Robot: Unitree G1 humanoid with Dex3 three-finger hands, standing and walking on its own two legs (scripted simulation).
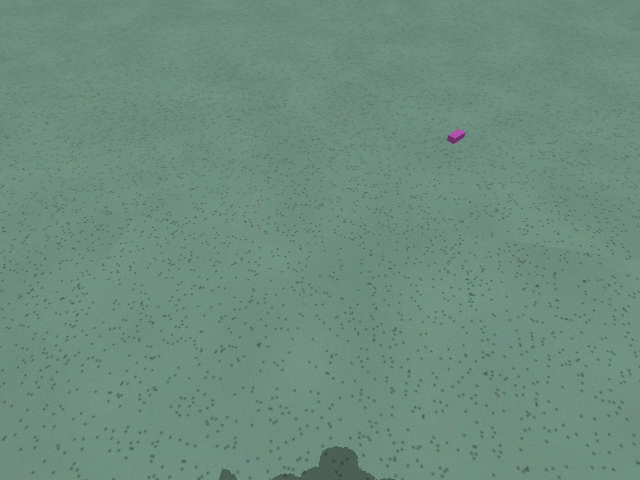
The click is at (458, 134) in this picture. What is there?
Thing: small brick
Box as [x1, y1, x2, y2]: [447, 129, 464, 143]
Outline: 464,132 458,129 449,134 447,140 453,143 462,138
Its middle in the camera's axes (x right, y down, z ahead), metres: +0.74 -0.55 +2.10
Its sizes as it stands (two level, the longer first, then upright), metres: 0.090 0.044 0.035
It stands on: the floor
